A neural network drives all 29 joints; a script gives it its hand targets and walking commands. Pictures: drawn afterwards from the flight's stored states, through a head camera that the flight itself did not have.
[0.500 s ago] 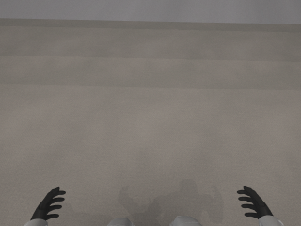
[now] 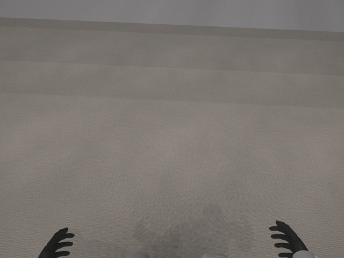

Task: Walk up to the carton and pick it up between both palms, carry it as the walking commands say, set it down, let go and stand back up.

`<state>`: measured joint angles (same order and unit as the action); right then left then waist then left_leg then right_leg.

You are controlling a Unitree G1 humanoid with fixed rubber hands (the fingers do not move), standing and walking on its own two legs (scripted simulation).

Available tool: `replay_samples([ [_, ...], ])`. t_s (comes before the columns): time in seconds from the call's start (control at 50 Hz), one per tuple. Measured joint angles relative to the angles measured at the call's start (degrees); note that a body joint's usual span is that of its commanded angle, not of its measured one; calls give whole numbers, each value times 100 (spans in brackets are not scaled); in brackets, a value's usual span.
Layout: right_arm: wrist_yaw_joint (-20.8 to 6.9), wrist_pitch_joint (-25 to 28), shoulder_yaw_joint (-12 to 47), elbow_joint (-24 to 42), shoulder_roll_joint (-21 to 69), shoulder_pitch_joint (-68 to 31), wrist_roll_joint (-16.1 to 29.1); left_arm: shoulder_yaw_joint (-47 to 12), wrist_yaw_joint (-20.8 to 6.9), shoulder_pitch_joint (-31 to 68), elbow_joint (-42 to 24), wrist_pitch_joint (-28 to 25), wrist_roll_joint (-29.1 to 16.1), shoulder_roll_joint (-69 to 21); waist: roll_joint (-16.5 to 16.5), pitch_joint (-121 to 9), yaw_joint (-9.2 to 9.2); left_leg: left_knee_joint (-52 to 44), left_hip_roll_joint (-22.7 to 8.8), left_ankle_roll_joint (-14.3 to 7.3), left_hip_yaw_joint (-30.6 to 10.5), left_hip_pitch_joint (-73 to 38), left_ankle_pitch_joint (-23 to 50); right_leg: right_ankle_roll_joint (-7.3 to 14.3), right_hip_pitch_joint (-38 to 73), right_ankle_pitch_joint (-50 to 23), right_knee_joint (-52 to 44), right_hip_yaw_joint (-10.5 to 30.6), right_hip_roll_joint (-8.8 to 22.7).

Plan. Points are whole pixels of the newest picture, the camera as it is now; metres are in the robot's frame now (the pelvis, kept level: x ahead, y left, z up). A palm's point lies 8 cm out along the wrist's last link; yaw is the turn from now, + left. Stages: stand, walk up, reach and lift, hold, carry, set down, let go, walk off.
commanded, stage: stand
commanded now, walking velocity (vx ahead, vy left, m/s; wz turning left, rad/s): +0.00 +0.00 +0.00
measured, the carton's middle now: out of the picture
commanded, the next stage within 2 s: walk up in 0.16 s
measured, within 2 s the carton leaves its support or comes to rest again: neither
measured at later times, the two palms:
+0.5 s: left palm out of the picture +0.12 +0.31 -0.10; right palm out of the picture +0.10 -0.33 -0.07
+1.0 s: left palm (137, 175) +0.32 +0.10 -0.06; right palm out of the picture -0.17 -0.39 -0.06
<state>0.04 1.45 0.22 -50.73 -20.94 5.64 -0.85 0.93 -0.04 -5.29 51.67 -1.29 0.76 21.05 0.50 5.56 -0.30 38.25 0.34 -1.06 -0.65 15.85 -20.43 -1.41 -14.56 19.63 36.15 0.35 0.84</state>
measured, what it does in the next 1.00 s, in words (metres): lifts its right foot, turning right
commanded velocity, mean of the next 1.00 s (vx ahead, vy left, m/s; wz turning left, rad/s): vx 0.00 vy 0.00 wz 0.00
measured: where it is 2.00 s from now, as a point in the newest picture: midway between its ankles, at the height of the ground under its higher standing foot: outside the picture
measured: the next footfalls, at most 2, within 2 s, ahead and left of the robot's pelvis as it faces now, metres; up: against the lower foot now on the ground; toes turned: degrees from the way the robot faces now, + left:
right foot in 1.06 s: -0.05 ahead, -0.25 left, +0.00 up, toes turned -46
left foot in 1.30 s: +0.16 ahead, -0.12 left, +0.00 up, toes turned -52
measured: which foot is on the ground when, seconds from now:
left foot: down 0.00-1.00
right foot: down 0.00-0.82, up 0.84-1.00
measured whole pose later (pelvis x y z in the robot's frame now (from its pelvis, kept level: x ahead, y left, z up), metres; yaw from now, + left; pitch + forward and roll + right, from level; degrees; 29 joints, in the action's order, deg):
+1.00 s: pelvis -0.01 -0.06 +0.00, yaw -39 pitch +1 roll +2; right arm 2.0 4.8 -5.9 -52.0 -28.5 11.3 -0.8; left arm 5.7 -9.8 -5.9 41.8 3.0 2.6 27.6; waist -3.3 2.6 0.4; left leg 32.1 -5.7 1.6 13.8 12.0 -19.6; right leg -0.4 -28.7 19.2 49.3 2.5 4.1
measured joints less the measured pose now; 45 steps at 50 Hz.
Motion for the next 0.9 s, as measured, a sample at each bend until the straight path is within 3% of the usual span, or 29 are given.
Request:
replay_samples([
  [0.38, -28, -7, 12, -701, 1, -166, 42, -47, -46, 144, 681, 74, 9, 18, -88, -40, -8, -1102, 124, -72, -14, -617, 575, -83, 644, -567, -1120, -23, 132],
  [0.44, 44, -11, -203, -540, -68, -287, 83, 103, -326, -134, 195, 276, 146, 147, -187, -69, -177, -915, 49, -99, 369, -400, 469, 107, 11, -316, -331, 199, 95],
  [0.52, 175, 47, -433, -149, -295, -331, 66, 230, -612, -266, -227, 482, 205, 366, -398, 67, -225, -683, -38, -94, 927, -251, 328, 131, -912, 384, 1229, 144, 318],
  [0.62, 166, 97, -679, 93, -687, -275, 30, 361, -853, -374, -484, 498, 223, 542, -404, 36, -197, -135, -395, 72, 1517, -153, -54, 178, -1056, 440, 911, 111, 665],
  [0.66, 126, 74, -752, 110, -852, -220, 34, 435, -858, -382, -510, 457, 253, 557, -158, 10, -147, 388, -750, 115, 1537, -48, -366, 82, -950, -179, 702, -18, 500],
  [0.68, 118, 50, -772, 82, -923, -170, 35, 459, -841, -371, -550, 440, 262, 543, 2, -3, -113, 702, -876, 44, 1362, 71, -609, 35, -933, -229, 742, -84, 352],
  [0.72, 119, -4, -732, -29, -984, -139, 87, 484, -799, -375, -680, 434, 224, 534, 138, -42, -182, 1241, -689, 12, 806, 392, -1163, 52, -988, -199, 722, -9, 110],
  [0.78, 114, 89, -635, -116, -891, -181, 209, 501, -796, -371, -863, 486, 183, 599, 107, 12, -306, 985, -321, 33, 388, 553, -1005, 124, -1037, -408, 479, 310, -217],
  [0.84, 162, 206, -555, -120, -664, -22, 126, 520, -802, -284, -934, 545, 115, 689, -213, 43, -263, 72, -135, -21, 514, 277, 191, 86, -1096, -431, 484, 671, -324],
  [0.9, 192, 202, -522, -152, -618, 286, 35, 478, -791, -234, -956, 533, 200, 607, -364, -176, -119, -308, -250, 60, 868, 46, 159, 40, -1473, 38, 1359, 507, -189],
])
